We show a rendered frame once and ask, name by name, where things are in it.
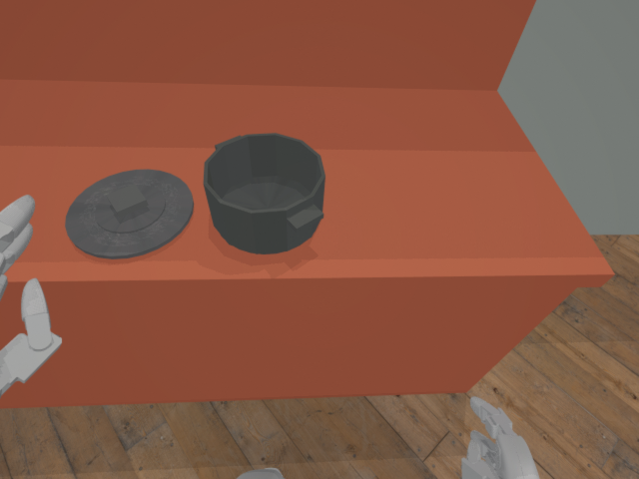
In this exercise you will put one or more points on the knob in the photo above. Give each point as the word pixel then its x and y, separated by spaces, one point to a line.
pixel 127 200

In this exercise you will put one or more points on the right robot hand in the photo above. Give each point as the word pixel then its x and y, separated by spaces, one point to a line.
pixel 508 458

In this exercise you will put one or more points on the pot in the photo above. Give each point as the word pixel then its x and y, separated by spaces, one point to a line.
pixel 265 192

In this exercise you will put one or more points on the lid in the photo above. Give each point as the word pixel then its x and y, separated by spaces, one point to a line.
pixel 94 227

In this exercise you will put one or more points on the table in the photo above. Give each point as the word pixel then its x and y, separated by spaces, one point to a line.
pixel 444 239

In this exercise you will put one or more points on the left robot hand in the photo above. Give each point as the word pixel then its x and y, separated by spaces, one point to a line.
pixel 23 355

